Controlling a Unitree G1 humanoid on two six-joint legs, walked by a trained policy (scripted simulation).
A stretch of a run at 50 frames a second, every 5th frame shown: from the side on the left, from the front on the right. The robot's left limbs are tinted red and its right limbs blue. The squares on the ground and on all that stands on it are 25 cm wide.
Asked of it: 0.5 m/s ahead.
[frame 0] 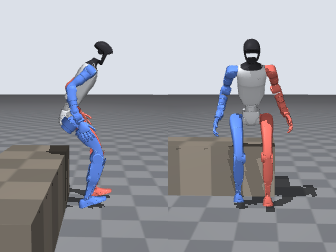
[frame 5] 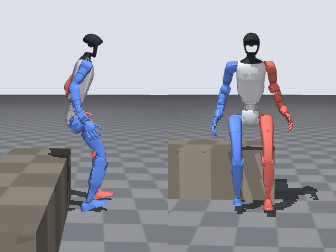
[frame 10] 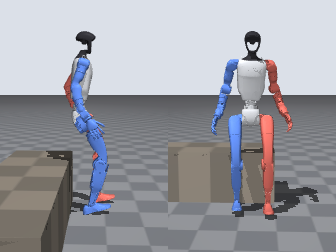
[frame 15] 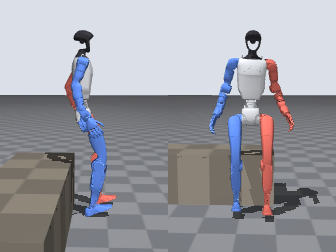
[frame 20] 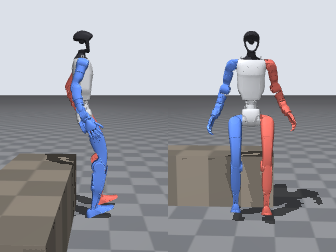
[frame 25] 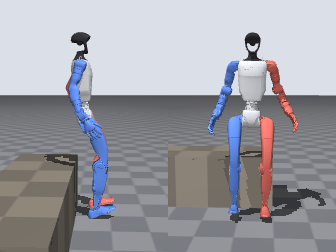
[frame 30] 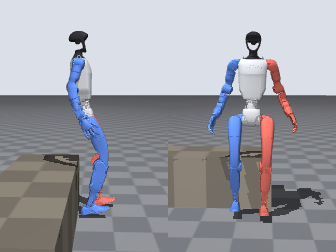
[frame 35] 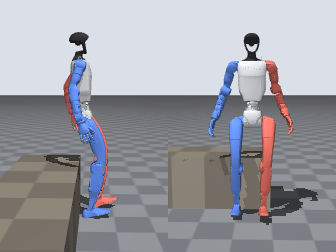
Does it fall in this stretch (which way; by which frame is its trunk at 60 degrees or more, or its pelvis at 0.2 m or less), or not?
no
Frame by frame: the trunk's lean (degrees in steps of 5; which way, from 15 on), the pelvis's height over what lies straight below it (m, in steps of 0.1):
0: 30 forward, 0.7
5: 15 forward, 0.7
10: 5, 0.8
15: 5, 0.8
20: 0, 0.8
25: 0, 0.8
30: 5, 0.8
35: 5, 0.8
